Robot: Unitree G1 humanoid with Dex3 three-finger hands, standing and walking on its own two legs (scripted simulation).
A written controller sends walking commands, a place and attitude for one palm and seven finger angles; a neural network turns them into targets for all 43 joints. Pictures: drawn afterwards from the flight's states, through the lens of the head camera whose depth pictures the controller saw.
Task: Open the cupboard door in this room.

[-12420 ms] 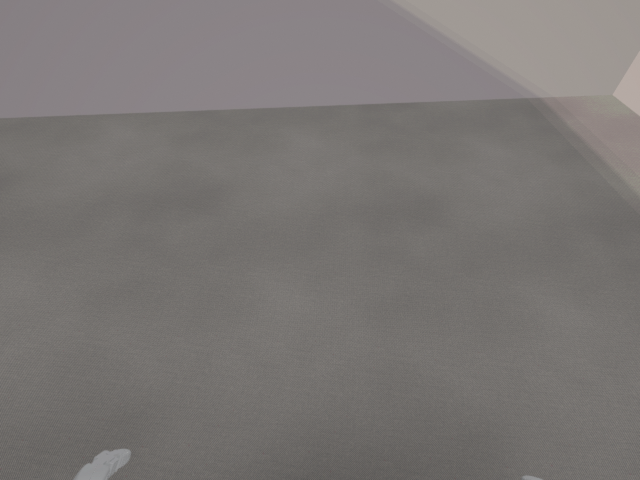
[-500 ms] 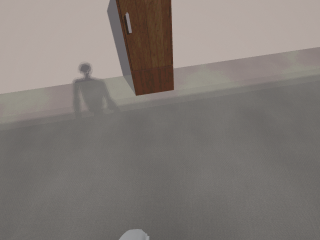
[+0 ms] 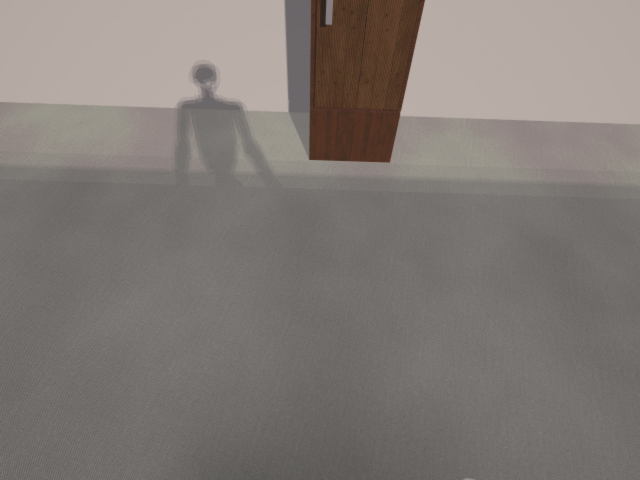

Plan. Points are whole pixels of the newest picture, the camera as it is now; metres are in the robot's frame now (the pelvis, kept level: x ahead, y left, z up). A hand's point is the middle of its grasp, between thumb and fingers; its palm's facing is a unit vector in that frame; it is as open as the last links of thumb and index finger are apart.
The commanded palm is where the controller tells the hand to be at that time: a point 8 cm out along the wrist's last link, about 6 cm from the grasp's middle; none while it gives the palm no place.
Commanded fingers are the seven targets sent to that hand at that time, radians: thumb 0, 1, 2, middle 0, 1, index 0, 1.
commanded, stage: turn or walk to find it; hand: left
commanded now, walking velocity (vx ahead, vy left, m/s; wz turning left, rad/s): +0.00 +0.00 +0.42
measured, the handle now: (329, 0) +1.55 +0.10 -0.03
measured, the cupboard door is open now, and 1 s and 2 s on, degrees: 0 0 0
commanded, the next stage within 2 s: stand and wait in 0.10 s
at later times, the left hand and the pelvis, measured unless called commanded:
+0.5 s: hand out of the picture -0.01 +0.12 -0.15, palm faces +0.19 -0.95 -0.23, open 7.3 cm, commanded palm none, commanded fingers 0.00 0.90 0.90 -0.20 -0.30 -0.20 -0.30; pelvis +0.00 -0.07 +0.01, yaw +7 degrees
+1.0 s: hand out of the picture +0.12 +0.19 -0.17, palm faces +0.15 -0.97 -0.17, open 7.4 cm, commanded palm none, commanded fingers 0.00 0.90 0.90 -0.20 -0.30 -0.20 -0.30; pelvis +0.11 +0.00 +0.00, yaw +4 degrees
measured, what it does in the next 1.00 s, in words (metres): walks ahead: right foot, then left foot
